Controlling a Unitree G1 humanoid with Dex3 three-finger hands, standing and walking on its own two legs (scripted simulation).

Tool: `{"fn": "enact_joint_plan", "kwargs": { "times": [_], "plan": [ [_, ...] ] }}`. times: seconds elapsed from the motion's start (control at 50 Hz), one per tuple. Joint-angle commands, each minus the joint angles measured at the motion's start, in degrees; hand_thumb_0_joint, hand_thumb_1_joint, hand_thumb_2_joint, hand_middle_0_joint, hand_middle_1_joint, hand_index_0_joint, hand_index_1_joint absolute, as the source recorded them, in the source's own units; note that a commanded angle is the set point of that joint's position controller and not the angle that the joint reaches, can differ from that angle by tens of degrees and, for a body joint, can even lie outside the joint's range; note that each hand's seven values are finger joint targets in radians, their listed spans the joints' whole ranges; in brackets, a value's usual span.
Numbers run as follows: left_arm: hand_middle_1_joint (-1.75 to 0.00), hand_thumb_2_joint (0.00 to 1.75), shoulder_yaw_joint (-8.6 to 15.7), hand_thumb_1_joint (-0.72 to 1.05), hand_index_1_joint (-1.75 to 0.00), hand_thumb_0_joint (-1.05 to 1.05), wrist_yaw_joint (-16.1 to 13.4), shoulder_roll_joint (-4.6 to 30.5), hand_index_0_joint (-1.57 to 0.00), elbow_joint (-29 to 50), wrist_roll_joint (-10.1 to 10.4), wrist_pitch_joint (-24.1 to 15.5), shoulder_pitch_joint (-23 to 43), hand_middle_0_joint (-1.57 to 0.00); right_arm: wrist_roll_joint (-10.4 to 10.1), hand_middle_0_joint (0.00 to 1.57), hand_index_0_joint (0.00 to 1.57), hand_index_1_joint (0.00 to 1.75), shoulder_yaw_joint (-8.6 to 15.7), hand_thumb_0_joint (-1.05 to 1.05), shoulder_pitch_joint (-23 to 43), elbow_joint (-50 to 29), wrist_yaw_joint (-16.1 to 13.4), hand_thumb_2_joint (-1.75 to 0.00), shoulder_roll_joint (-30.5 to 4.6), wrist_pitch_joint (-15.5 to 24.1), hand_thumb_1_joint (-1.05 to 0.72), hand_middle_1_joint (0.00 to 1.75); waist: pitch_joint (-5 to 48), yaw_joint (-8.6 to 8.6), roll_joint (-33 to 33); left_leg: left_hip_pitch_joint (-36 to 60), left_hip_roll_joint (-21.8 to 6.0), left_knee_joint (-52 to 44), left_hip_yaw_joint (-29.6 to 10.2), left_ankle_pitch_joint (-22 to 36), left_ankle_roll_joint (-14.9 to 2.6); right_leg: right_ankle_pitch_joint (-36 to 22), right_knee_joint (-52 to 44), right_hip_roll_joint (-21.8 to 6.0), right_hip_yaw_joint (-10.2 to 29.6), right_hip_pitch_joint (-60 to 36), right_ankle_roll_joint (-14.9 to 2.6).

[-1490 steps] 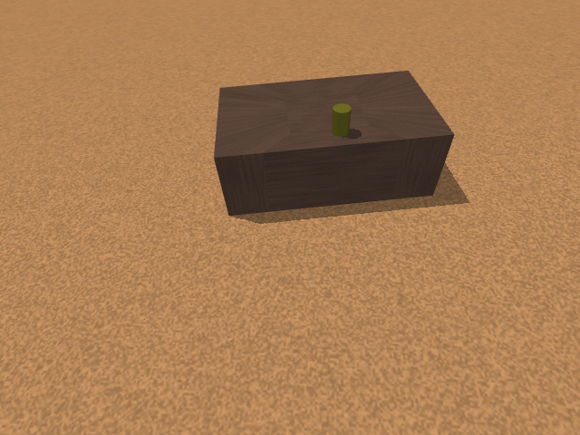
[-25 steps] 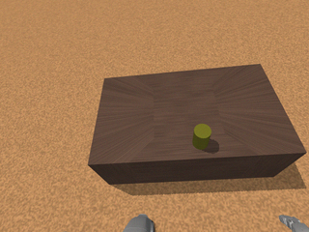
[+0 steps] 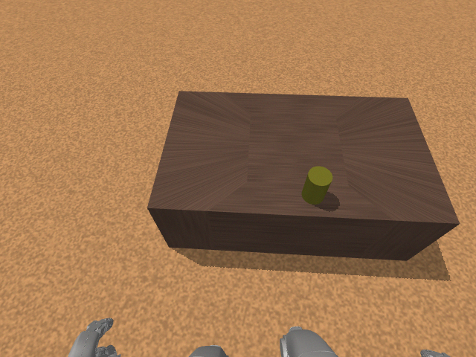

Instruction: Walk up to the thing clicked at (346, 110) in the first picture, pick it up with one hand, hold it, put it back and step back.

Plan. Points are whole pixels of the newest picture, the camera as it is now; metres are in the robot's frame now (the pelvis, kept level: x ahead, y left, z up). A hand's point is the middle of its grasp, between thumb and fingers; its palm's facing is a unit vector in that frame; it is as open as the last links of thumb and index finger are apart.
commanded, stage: step back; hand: right
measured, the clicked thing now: (316, 185) +0.64 -0.21 -0.34
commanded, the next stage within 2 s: none
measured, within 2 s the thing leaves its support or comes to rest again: neither
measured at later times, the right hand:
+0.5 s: hand out of the picture -0.08 -0.28 -0.15, palm faces +0.07 +0.94 -0.33, open 7.4 cm
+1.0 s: hand out of the picture -0.21 -0.23 -0.12, palm faces +0.01 +0.90 -0.43, open 7.4 cm
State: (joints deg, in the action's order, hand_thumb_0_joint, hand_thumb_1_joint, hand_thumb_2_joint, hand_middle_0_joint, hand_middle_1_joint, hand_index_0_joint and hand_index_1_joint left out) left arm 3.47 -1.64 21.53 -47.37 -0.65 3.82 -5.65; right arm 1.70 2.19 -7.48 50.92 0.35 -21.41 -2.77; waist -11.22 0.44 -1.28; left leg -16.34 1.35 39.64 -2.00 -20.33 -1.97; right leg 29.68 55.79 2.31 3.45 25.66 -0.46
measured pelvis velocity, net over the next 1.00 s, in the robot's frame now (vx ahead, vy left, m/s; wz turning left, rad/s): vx -0.31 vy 0.04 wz -0.08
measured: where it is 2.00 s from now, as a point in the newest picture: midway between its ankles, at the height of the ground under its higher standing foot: outside the picture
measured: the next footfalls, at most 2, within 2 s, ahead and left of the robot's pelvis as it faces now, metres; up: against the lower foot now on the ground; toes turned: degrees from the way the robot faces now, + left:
right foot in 0.30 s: -0.10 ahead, -0.13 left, +0.00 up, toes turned -3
left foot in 0.70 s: -0.21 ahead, +0.14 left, +0.00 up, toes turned -3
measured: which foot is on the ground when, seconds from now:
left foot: down 0.00-0.34, up 0.36-0.68, down 0.70-1.00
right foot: up 0.00-0.28, down 0.30-0.72, up 0.74-1.00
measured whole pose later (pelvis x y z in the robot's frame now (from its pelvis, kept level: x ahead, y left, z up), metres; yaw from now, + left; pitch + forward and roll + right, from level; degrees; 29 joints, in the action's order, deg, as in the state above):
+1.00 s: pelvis -0.31 +0.04 +0.01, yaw -5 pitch -1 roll -1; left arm 3.6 -1.4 22.9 -48.6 -1.1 3.0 -9.5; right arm 1.8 2.2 -5.8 47.3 -0.4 -21.0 -2.6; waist -10.1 -1.2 -2.0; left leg -20.0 -0.8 33.6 1.2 -12.7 -2.2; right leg 28.7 58.6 3.4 6.5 20.3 2.3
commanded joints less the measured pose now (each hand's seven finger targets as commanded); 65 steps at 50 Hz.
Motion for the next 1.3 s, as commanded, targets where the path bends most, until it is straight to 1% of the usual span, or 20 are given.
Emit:
{"fn": "enact_joint_plan", "kwargs": {
  "times": [0.0,0.24,0.28,0.3,0.32,0.34,0.42,0.6,0.66,0.7,0.72,0.74,0.8,0.96,1.02,1.08,1.12,1.14,1.2,1.28],
  "plan": [
    [-0.3,0.9,4.1,0.9,-0.3,0.0,-0.7,11.1,-0.2,3.2,0.7,-1.5,-3.6,-0.2,0.8,0.2,0.2,0.3,3.8,0.0,5.3,-6.0,-1.5,-0.9,-14.6,1.2,-0.9,0.3,9.1,-2.19,9.3,0.3,-16.0,-18.2,-12.9,29.2,-11.28,1.9,21.0,5.0,7.4,3.6,-0.84],
    [-0.3,0.9,3.8,0.9,-0.3,0.0,0.3,10.3,-0.2,0.6,-0.6,-3.5,-10.5,-0.2,-0.3,0.2,0.2,0.3,4.9,0.0,2.1,-7.6,-1.0,-0.9,-15.4,0.1,-0.9,0.3,17.9,-0.16,12.8,9.7,-15.4,-11.5,-9.8,20.7,-9.96,-7.7,-23.0,-0.9,-2.7,-11.3,1.39],
    [-0.3,0.9,4.2,0.9,-0.3,0.0,0.3,11.4,-0.2,-1.6,-1.4,-4.0,-14.9,-0.2,-1.2,0.2,0.2,0.3,4.6,0.0,4.1,-7.6,-0.8,-0.9,-14.4,-0.5,-0.9,0.3,18.2,-2.92,9.3,0.3,-13.3,-8.3,-8.4,12.4,-5.22,-16.1,-31.7,-2.4,-0.9,-19.1,-1.15],
    [-0.3,0.9,5.4,0.9,-0.3,0.0,0.3,15.0,-0.2,-0.8,-2.2,-4.2,-13.9,-0.2,-1.5,0.2,0.2,0.3,3.8,0.0,4.3,-8.1,-0.6,-0.9,-11.5,-0.5,-0.9,0.3,15.3,-2.82,-2.4,-10.7,-6.5,-0.1,-5.3,1.4,-1.55,-11.2,-35.1,-10.7,14.6,-19.8,-4.09],
    [-0.3,0.9,6.6,0.9,-0.3,0.0,0.7,20.3,-0.2,1.9,-2.0,-4.0,-8.9,-0.2,-1.4,0.2,0.2,0.3,3.4,0.0,5.3,-8.7,-0.9,-0.9,-9.8,-0.5,-0.9,0.3,10.6,-3.57,-13.9,-14.3,4.0,12.6,-1.2,-11.1,2.25,-9.3,-40.5,-21.5,26.7,-10.5,-11.39],
    [-0.3,0.9,6.8,0.9,-0.3,0.0,0.4,23.3,-0.2,4.0,-2.5,-4.0,-3.9,-0.2,-0.8,0.2,0.2,0.3,4.5,0.0,5.9,-8.1,-1.8,-0.9,-12.3,-0.9,-0.9,0.3,7.4,-4.48,-15.6,-11.1,2.6,25.5,-8.4,-14.6,3.21,-10.5,-42.3,-27.8,32.9,0.8,-17.77],
    [-0.3,0.9,5.1,0.9,-0.3,0.0,-0.2,13.5,-0.2,6.0,-1.6,-3.9,4.1,-0.2,-2.2,0.2,0.2,0.3,3.7,0.0,-3.5,-3.4,-1.5,-0.9,-11.2,-0.4,-0.9,0.3,9.0,2.32,-7.0,-11.1,7.4,31.7,-9.1,-3.5,2.57,-29.9,-33.0,-12.2,5.6,-6.7,-7.26],
    [-0.3,0.9,4.9,0.9,-0.3,0.0,-1.1,14.1,-0.2,5.8,-1.3,-2.4,-4.2,-0.2,-0.5,0.2,0.2,0.3,3.0,0.0,-4.2,-4.5,-2.0,-0.9,-10.8,1.1,-0.9,0.3,15.5,-3.66,-12.7,-7.2,-0.3,1.1,-1.2,-9.3,2.9,-42.8,-24.4,-17.6,8.8,-24.6,-10.33],
    [-0.3,0.9,3.9,0.9,-0.3,0.0,-0.5,14.9,-0.2,6.8,-0.5,-1.3,-0.1,-0.2,-0.3,0.2,0.2,0.3,4.1,0.0,-11.2,-1.0,-1.4,-0.9,-12.0,1.0,-0.9,0.3,16.9,0.55,-8.9,5.3,0.3,-14.2,2.2,6.4,0.73,-33.6,-19.9,-14.2,5.6,-14.8,-6.02],
    [-0.3,0.9,2.6,0.9,-0.3,0.0,-0.5,9.9,-0.2,7.7,0.2,-1.1,-0.2,-0.2,1.3,0.2,0.2,0.3,5.6,0.0,-7.3,-2.7,-1.0,-0.9,-19.0,0.9,-0.9,0.3,14.1,0.24,14.5,8.7,-18.4,-20.6,-24.8,19.7,-7.41,-0.2,-1.8,0.7,-2.9,4.2,-0.46],
    [-0.3,0.9,4.1,0.9,-0.3,0.0,-1.5,12.5,-0.2,7.9,-0.4,-1.2,4.7,-0.2,1.0,0.2,0.2,0.3,6.2,0.0,-5.2,-4.0,-0.6,-0.9,-23.1,0.9,-0.9,0.3,13.0,3.5,16.1,-2.5,-24.4,-22.3,-30.9,20.7,-15.56,10.3,9.1,2.5,3.2,0.1,0.45],
    [-0.3,0.9,4.3,0.9,-0.3,0.0,-1.6,13.4,-0.2,6.9,-0.7,-1.2,4.7,-0.2,1.0,0.2,0.2,0.3,5.9,0.0,-2.0,-4.4,-0.9,-0.9,-21.3,1.2,-0.9,0.3,9.6,2.26,13.6,-8.0,-24.6,-23.2,-30.2,19.0,-16.18,8.2,15.4,2.3,7.1,-2.1,-0.04],
    [-0.3,0.9,4.0,0.9,-0.3,0.0,-0.7,12.0,-0.2,3.2,0.7,-0.8,-3.6,-0.2,1.1,0.2,0.2,0.3,3.8,0.0,4.9,-6.4,-1.7,-0.9,-14.4,1.6,-0.9,0.3,9.5,-3.7,8.5,-1.6,-14.2,-16.3,-10.5,29.0,-9.69,-1.5,21.5,4.4,8.2,3.0,-0.56],
    [-0.3,0.9,2.6,0.9,-0.3,0.0,-0.2,10.0,-0.2,3.7,-0.7,-2.7,-3.2,-0.2,0.3,0.2,0.2,0.3,4.4,0.0,-3.5,-6.1,-1.5,-0.9,-13.8,0.8,-0.9,0.3,15.5,1.96,12.2,17.6,-15.4,-11.6,-9.5,33.8,-12.51,0.5,-6.7,-0.2,0.1,0.6,3.12],
    [-0.3,0.9,2.6,0.9,-0.3,0.0,0.1,10.1,-0.2,1.4,-0.9,-3.2,-7.5,-0.2,-0.2,0.2,0.2,0.3,4.7,0.0,-0.5,-7.1,-1.2,-0.9,-15.2,0.0,-0.9,0.3,19.5,0.11,13.1,14.9,-16.1,-8.3,-9.6,32.4,-10.49,-5.4,-22.1,-1.6,-2.4,-7.7,1.41],
    [-0.3,0.9,3.7,0.9,-0.3,0.0,0.4,13.2,-0.2,-0.8,-2.1,-3.4,-11.6,-0.2,-1.1,0.2,0.2,0.3,3.6,0.0,3.0,-7.8,-1.1,-0.9,-13.1,-0.4,-0.9,0.3,19.0,-2.62,5.1,-0.1,-11.8,-4.5,-7.3,15.9,-4.11,-17.9,-32.3,-4.8,3.7,-18.9,-2.47],
    [-0.3,0.9,5.9,0.9,-0.3,0.0,0.8,21.8,-0.2,1.6,-2.4,-3.0,-6.6,-0.2,-1.3,0.2,0.2,0.3,3.3,0.0,5.0,-8.8,-1.9,-0.9,-10.8,-0.2,-0.9,0.3,13.0,-5.24,-15.7,-9.6,2.9,16.4,-1.9,-14.2,1.98,-19.0,-38.6,-25.1,26.0,-7.0,-16.21],
    [-0.3,0.9,5.9,0.9,-0.3,0.0,0.4,22.1,-0.2,3.5,-2.0,-3.4,-1.3,-0.2,-1.5,0.2,0.2,0.3,4.5,0.0,3.9,-8.4,-2.3,-0.9,-12.7,-0.5,-0.9,0.3,8.4,-3.26,-16.2,-7.1,-0.3,25.9,-7.5,-15.3,2.47,-19.2,-40.4,-28.5,29.3,3.0,-18.22],
    [-0.3,0.9,4.1,0.9,-0.3,0.0,0.1,14.3,-0.2,4.8,-1.9,-3.4,3.0,-0.2,-1.8,0.2,0.2,0.3,3.5,0.0,-0.4,-4.8,-1.8,-0.9,-11.8,-0.3,-0.9,0.3,7.1,0.32,-5.8,-7.0,5.2,29.4,-6.8,-7.2,1.98,-30.6,-32.9,-15.5,7.7,-1.2,-11.06],
    [-0.3,0.9,4.1,0.9,-0.3,0.0,0.3,13.1,-0.2,4.1,-3.0,-2.9,-2.2,-0.2,-1.2,0.2,0.2,0.3,2.5,0.0,-1.7,-4.6,-1.7,-0.9,-10.6,1.6,-0.9,0.3,10.8,-2.81,-8.6,-10.4,3.1,12.6,-1.1,-7.1,3.56,-13.1,-31.4,-11.3,5.2,-14.6,-8.7]
  ]
}}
